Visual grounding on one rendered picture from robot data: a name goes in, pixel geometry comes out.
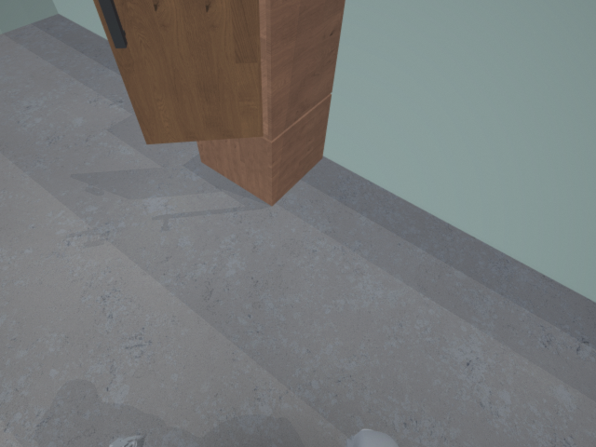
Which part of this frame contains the handle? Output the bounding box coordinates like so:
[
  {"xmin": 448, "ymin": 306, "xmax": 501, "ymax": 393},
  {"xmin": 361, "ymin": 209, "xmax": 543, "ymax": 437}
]
[{"xmin": 99, "ymin": 0, "xmax": 128, "ymax": 48}]

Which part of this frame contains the cupboard door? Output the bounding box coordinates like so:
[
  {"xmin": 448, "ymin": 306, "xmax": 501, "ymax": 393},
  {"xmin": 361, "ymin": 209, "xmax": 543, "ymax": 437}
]
[{"xmin": 93, "ymin": 0, "xmax": 264, "ymax": 144}]

